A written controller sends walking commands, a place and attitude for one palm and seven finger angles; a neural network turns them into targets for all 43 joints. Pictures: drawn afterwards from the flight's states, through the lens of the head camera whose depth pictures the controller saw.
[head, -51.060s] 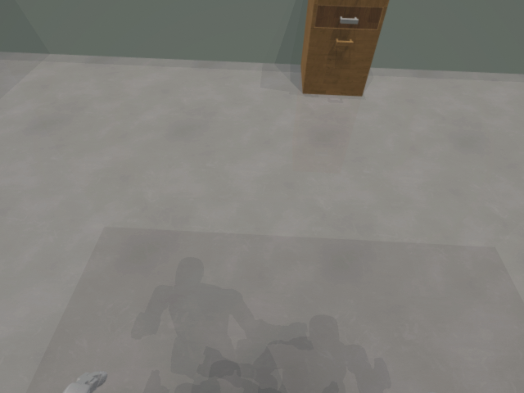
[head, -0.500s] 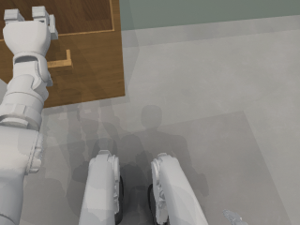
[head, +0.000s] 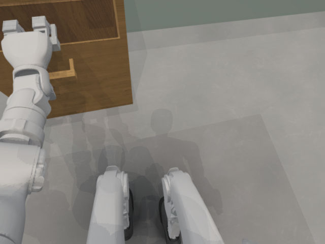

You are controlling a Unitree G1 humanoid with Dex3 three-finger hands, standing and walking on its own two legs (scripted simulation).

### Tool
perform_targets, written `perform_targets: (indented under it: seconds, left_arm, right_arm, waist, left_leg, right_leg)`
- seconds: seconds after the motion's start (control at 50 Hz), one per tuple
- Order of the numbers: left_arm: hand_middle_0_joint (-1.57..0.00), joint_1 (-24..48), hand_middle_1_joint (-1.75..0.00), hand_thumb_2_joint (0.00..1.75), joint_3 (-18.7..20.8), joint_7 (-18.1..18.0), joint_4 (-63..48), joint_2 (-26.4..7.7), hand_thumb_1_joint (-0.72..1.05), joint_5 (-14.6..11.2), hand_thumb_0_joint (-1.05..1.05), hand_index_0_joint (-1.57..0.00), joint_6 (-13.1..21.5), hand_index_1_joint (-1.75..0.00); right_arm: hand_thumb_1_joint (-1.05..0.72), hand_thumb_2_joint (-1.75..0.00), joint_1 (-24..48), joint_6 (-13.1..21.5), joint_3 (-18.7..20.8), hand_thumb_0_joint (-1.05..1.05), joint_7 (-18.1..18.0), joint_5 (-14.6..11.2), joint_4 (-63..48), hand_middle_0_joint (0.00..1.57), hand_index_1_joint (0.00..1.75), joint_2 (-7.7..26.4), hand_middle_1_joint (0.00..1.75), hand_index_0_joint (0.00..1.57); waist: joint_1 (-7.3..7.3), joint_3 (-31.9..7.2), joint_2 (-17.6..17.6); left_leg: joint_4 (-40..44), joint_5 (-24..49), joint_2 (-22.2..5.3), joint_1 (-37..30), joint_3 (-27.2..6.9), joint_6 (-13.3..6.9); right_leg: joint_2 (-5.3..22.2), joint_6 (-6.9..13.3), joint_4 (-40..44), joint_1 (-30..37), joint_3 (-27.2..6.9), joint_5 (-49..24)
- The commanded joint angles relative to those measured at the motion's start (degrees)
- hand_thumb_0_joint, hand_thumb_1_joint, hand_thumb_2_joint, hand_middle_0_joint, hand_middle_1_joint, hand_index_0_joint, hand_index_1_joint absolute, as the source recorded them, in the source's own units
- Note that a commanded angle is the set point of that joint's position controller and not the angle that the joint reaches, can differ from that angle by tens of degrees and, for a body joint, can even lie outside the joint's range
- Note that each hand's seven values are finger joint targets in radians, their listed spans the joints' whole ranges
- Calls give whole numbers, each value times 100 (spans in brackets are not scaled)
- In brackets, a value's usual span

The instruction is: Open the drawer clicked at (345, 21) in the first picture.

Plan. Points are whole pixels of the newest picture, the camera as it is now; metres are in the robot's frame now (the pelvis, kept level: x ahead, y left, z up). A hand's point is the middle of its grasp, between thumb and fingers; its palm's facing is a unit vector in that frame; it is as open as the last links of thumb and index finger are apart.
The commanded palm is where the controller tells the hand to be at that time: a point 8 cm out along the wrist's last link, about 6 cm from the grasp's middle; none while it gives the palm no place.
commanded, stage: lift the hand off the handle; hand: left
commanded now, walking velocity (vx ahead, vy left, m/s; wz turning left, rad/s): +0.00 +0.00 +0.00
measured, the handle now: (34, 38) +0.60 +0.28 +0.01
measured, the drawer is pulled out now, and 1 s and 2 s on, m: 0.00 0.00 0.08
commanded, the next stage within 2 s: draw the hand back to the body in 0.90 s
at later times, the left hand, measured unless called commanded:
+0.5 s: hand (39, 62) +0.54 +0.27 +0.00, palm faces -0.06 -0.01 -1.00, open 14.8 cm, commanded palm +0.56 +0.24 +0.06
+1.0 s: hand (37, 61) +0.54 +0.27 +0.01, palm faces -0.10 -0.04 -0.99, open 14.7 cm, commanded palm +0.55 +0.24 +0.09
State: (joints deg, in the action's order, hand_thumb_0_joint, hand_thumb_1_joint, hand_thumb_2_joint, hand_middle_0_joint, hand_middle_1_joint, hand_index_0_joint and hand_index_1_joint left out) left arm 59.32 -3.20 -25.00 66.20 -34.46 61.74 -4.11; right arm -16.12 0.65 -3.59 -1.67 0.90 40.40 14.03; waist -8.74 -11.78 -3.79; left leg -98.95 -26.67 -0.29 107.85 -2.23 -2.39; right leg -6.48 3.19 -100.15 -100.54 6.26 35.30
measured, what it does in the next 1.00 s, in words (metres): rises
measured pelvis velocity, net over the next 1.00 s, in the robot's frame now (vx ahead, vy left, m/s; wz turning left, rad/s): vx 0.08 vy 0.02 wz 0.00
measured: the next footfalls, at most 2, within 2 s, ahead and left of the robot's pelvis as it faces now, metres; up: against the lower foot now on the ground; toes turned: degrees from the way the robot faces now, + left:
none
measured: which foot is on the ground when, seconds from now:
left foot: down 0.00-1.00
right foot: down 0.00-1.00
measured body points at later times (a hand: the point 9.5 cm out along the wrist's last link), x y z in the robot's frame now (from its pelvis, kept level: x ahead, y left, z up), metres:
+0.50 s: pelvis +0.04 +0.00 +0.06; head +0.23 +0.03 +0.46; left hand +0.54 +0.26 +0.06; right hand +0.09 -0.25 -0.07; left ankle +0.12 +0.11 -0.48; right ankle +0.08 -0.09 -0.48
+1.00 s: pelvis +0.08 +0.02 +0.09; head +0.26 +0.04 +0.50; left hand +0.54 +0.27 +0.06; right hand +0.11 -0.24 -0.04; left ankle +0.12 +0.11 -0.48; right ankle +0.08 -0.09 -0.48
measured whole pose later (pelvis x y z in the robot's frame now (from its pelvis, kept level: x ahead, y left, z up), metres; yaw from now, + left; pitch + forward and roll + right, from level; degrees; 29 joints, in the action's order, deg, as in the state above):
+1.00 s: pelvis +0.08 +0.02 +0.09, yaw +0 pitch +36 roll -6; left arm 42.9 2.5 -31.1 62.3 -26.6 64.4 0.0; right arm -16.0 -1.4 1.2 1.8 3.1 41.8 13.2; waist -7.0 -12.9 -4.9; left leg -83.1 -30.6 -0.5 88.4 -1.8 -2.9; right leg -7.6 2.4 -80.8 -80.4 3.3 36.6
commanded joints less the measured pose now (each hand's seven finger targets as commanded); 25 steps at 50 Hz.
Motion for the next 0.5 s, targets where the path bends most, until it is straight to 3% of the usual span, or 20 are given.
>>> perform_targets:
  seconds: [0.0,0.06,0.18,0.26,0.3,0.32,0.34,0.36,0.48]
  left_arm:
    - [-30,2263,-120,30,219,154,-695,-1255,-50,65,0,-30,-55,-120]
    - [-30,2192,-120,30,144,62,-752,-1037,-50,88,0,-30,-54,-120]
    - [-30,2179,-120,30,194,-89,-951,-981,-50,57,0,-30,-11,-120]
    - [-30,2100,-120,30,455,-207,-1110,-1211,-50,100,0,-30,63,-120]
    - [-30,2106,-120,30,337,-248,-1169,-1019,-50,96,0,-30,80,-120]
    - [-30,2078,-120,30,377,-262,-1132,-1021,-50,88,0,-30,96,-120]
    - [-30,2116,-120,30,413,-290,-1239,-1091,-50,92,0,-30,153,-120]
    - [-30,1976,-120,30,496,-313,-1184,-1170,-50,121,0,-30,154,-120]
    - [-30,1863,-120,30,574,-482,-1479,-1101,-50,157,0,-30,301,-120]
  right_arm:
    - [-90,-90,-1041,76,385,0,-72,-19,-164,20,30,1027,30,20]
    - [-90,-90,-1062,91,420,0,-50,-8,-137,20,30,1000,30,20]
    - [-90,-90,-1082,97,455,0,-19,8,-81,20,30,939,30,20]
    - [-90,-90,-1129,78,484,0,10,23,-39,20,30,945,30,20]
    - [-90,-90,-1107,67,502,0,21,31,-36,20,30,916,30,20]
    - [-90,-90,-1118,69,507,0,34,34,-24,20,30,902,30,20]
    - [-90,-90,-1111,65,517,0,33,42,-23,20,30,910,30,20]
    - [-90,-90,-1124,38,520,0,40,37,-30,20,30,915,30,20]
    - [-90,-90,-1066,-24,591,0,83,70,-56,20,30,907,30,20]
  waist:
    - [-325,-2764,-576]
    - [-329,-2711,-673]
    - [-343,-2881,-631]
    - [-234,-3140,-765]
    - [-296,-3086,-735]
    - [-302,-3102,-589]
    - [-302,-3135,-711]
    - [-243,-3156,-647]
    - [-201,-3345,-822]
  left_leg:
    - [1306,-1362,-51,-2752,-246,-83]
    - [1490,-1364,-67,-3058,-324,-73]
    - [1541,-913,-68,-3290,-230,-119]
    - [1634,-472,-82,-3640,-237,-113]
    - [1639,-323,-77,-3697,-189,-131]
    - [1651,-227,-85,-3713,-198,-141]
    - [1625,-86,-88,-3760,-166,-143]
    - [1647,11,-84,-3766,-159,-143]
    - [1772,551,-98,-4353,-154,-135]
  right_leg:
    - [45,-134,1953,1171,-445,545]
    - [36,-112,2034,1132,-398,438]
    - [38,-127,2276,1557,-487,88]
    - [33,-104,2338,1793,-478,-292]
    - [31,-115,2441,1900,-516,-414]
    - [31,-125,2459,1983,-518,-495]
    - [38,-129,2477,2050,-530,-630]
    - [26,-118,2500,2164,-528,-685]
    - [15,-102,2628,2341,-526,-1114]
